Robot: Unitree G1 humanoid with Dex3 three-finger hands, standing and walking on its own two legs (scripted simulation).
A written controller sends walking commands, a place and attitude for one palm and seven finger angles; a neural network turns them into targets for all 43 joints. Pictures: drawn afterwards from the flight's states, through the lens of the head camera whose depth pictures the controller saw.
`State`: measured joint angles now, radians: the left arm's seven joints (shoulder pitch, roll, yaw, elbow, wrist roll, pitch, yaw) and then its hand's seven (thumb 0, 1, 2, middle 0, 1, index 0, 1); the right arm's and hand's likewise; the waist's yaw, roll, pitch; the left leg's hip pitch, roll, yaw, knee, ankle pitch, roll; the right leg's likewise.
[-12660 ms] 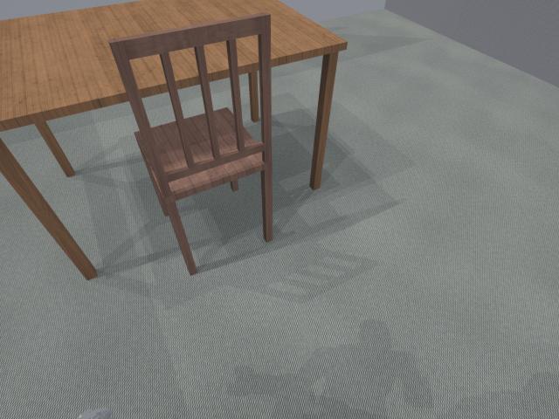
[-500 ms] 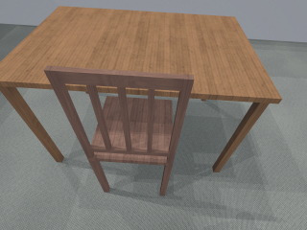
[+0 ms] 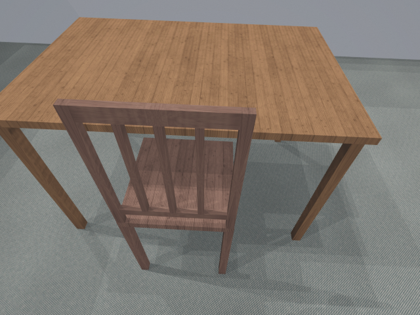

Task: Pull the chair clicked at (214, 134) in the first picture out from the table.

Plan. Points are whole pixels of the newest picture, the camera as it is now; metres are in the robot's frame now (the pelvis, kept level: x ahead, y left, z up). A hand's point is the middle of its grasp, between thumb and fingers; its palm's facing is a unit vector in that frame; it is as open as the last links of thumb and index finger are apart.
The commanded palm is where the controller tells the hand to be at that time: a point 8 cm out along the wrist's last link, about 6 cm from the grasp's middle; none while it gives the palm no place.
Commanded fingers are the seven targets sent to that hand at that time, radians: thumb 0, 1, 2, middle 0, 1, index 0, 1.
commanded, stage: look again from close up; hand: left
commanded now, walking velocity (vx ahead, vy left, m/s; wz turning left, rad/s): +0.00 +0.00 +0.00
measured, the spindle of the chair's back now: (167, 175) +0.45 +0.14 -0.05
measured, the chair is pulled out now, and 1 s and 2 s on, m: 0.00 0.00 0.00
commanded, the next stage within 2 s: raise the hand toward the chair's back in 0.70 s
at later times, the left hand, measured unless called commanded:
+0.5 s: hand out of the picture -0.03 +0.15 -0.18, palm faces +0.05 -0.98 -0.18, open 7.4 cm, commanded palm none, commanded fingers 0.00 0.90 0.90 -0.20 -0.30 -0.20 -0.30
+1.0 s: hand (121, 295) +0.16 +0.18 -0.04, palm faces +0.24 -0.96 -0.14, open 7.6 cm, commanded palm +0.10 +0.20 -0.07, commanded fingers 0.00 0.64 0.79 -0.17 -0.26 -0.17 -0.26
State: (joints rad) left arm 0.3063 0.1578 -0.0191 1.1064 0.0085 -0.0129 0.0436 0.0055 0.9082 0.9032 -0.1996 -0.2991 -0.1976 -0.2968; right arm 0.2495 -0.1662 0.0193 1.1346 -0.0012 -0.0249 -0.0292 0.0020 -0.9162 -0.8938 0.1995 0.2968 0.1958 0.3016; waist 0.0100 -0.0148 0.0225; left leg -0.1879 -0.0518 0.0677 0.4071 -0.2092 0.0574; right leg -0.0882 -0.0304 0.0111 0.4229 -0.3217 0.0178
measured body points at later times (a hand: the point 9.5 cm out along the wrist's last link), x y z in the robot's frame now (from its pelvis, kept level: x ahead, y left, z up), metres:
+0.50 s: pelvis +0.00 -0.01 +0.00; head +0.01 -0.01 +0.45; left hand -0.03 +0.20 -0.16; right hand +0.00 -0.23 -0.16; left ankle +0.01 +0.08 -0.74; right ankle -0.06 -0.13 -0.74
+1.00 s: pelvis -0.03 -0.02 -0.02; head -0.01 -0.04 +0.43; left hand +0.15 +0.23 -0.03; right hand +0.10 -0.27 -0.14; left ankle +0.01 +0.08 -0.74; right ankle -0.06 -0.13 -0.74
